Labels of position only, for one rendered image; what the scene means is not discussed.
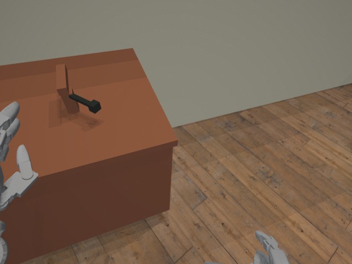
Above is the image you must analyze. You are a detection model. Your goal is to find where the left robot hand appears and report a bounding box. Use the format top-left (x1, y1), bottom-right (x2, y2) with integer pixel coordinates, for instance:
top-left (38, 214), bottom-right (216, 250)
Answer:
top-left (0, 102), bottom-right (38, 215)

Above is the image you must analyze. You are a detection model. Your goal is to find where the right robot hand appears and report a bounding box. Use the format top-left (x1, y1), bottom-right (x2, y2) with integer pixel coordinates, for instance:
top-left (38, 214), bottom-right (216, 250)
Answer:
top-left (251, 230), bottom-right (289, 264)

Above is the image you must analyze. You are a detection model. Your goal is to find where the counter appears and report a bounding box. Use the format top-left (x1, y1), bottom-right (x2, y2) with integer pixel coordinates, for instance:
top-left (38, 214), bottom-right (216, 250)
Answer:
top-left (0, 48), bottom-right (178, 264)

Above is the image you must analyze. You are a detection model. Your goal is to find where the tap lever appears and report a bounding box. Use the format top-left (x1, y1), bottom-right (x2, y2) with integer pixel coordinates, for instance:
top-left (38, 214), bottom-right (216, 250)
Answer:
top-left (68, 93), bottom-right (101, 113)

